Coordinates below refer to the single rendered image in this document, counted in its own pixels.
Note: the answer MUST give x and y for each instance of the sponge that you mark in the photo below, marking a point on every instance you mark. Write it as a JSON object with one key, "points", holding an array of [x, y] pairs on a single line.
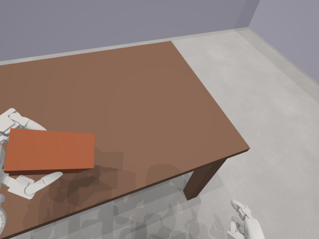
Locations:
{"points": [[37, 152]]}

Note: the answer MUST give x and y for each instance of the robot right hand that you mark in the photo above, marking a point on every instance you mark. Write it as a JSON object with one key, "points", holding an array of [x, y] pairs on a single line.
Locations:
{"points": [[249, 229]]}

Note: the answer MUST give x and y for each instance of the robot left hand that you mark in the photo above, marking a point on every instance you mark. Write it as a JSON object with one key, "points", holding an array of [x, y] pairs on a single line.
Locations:
{"points": [[22, 186]]}

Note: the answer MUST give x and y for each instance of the table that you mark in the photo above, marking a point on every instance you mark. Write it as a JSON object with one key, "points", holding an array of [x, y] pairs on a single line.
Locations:
{"points": [[152, 117]]}

